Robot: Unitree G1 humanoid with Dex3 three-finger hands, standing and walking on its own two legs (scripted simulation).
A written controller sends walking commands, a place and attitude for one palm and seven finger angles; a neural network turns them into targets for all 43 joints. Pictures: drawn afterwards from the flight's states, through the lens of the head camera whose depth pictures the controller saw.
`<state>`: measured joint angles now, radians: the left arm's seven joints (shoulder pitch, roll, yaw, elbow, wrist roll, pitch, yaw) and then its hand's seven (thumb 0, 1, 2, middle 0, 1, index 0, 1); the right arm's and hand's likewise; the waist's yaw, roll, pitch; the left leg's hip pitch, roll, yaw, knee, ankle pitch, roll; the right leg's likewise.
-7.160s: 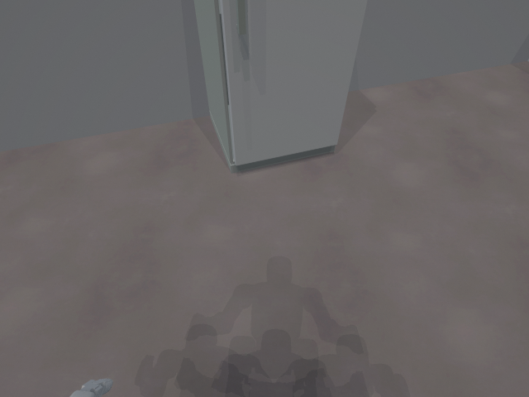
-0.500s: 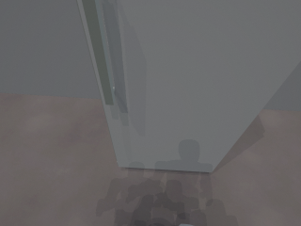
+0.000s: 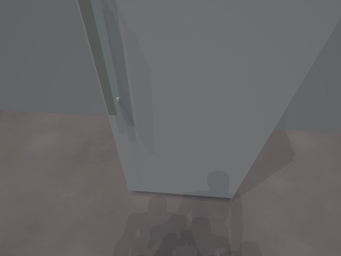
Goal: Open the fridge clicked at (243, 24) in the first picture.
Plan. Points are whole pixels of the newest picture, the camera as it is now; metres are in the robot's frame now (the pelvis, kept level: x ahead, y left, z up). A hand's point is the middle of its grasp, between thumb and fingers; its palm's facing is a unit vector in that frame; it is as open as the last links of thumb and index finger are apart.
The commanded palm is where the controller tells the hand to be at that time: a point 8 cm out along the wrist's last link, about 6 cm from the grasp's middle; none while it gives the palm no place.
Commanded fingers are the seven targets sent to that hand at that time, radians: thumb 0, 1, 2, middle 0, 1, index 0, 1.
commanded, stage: come to a stop and stand still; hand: left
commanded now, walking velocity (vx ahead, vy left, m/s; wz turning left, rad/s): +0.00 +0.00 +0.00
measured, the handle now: (101, 44) +0.54 +0.22 +0.23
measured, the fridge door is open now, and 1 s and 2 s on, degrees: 0 0 0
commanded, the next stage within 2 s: look again from close up in 0.86 s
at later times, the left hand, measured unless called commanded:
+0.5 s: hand out of the picture -0.04 +0.16 -0.18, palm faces +0.03 -0.99 -0.16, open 7.4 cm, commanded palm none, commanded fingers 0.00 0.90 0.90 -0.20 -0.30 -0.20 -0.30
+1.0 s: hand out of the picture +0.03 +0.20 -0.17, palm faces +0.02 -0.97 -0.24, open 7.3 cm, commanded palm none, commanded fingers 0.00 0.90 0.90 -0.20 -0.30 -0.20 -0.30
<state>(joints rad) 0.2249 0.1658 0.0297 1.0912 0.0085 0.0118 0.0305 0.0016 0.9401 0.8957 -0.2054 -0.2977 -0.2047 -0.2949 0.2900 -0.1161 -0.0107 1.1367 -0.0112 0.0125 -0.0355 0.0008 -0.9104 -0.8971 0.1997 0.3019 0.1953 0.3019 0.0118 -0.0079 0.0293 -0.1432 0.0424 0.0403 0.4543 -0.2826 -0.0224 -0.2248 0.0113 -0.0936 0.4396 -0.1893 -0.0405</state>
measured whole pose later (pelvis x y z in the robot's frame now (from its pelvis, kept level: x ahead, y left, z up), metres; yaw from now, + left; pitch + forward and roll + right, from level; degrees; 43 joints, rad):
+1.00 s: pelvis +0.01 +0.02 +0.00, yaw +0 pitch -1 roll +1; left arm 0.26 0.14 0.00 1.10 0.01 -0.02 0.03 0.01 0.92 0.90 -0.20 -0.30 -0.20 -0.29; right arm 0.33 -0.15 0.02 1.09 -0.01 -0.03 -0.03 0.00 -0.91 -0.90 0.20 0.30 0.20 0.30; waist -0.01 0.05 0.02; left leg -0.13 -0.01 0.06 0.43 -0.29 0.02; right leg -0.25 -0.04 -0.07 0.50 -0.23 -0.01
